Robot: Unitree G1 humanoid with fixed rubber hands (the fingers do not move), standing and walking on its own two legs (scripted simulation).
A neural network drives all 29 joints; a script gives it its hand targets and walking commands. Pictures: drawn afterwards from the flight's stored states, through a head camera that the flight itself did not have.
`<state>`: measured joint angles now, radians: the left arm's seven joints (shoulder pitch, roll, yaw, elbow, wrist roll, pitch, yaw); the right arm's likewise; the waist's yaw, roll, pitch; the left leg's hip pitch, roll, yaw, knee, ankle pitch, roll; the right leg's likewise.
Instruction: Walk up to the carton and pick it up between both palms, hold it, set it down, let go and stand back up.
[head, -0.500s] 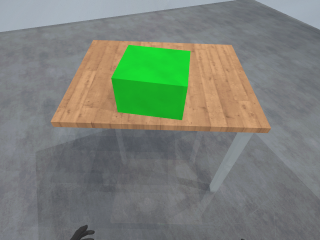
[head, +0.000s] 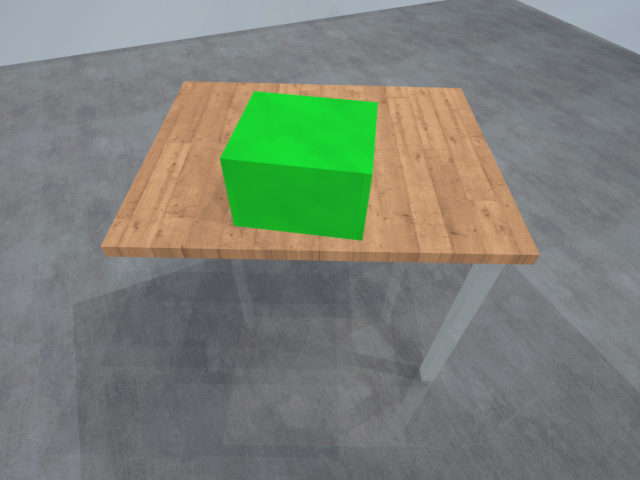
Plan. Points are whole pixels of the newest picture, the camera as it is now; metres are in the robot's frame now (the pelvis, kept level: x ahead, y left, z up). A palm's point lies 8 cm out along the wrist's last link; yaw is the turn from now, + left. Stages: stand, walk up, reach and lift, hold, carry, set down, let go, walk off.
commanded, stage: stand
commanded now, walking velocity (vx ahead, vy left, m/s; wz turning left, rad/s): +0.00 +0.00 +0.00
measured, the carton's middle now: (306, 163) +0.67 +0.04 +0.00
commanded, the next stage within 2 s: walk up in 0.60 s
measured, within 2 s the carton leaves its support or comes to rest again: neither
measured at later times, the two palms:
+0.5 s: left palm out of the picture -0.02 +0.22 -0.14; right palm out of the picture -0.01 -0.22 -0.14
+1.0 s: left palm out of the picture -0.05 +0.28 -0.12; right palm out of the picture +0.06 -0.21 -0.12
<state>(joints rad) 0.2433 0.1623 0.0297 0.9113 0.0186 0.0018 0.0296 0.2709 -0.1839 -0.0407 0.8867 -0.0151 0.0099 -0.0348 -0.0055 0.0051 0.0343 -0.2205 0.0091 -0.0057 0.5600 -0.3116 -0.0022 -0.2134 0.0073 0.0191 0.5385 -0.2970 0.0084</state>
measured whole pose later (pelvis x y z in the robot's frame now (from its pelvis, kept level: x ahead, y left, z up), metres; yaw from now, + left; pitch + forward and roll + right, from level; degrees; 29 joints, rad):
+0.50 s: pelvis -0.01 +0.00 +0.01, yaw +0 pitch -2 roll +0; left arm 0.29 0.14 0.03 1.08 0.01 0.01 0.03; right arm 0.30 -0.14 -0.03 1.06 -0.01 0.00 -0.04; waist 0.00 0.00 0.05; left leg -0.19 0.00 0.00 0.46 -0.24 0.00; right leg -0.19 -0.01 0.03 0.46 -0.24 0.02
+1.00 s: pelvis +0.01 +0.04 +0.01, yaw -1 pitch +1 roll +1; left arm 0.41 0.19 0.08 1.13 0.03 -0.01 0.04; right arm 0.26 -0.22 -0.07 1.00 -0.03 -0.01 0.03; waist 0.04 0.00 -0.02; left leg -0.39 0.03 0.05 0.79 -0.37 -0.04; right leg -0.19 -0.08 0.07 0.39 -0.22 0.08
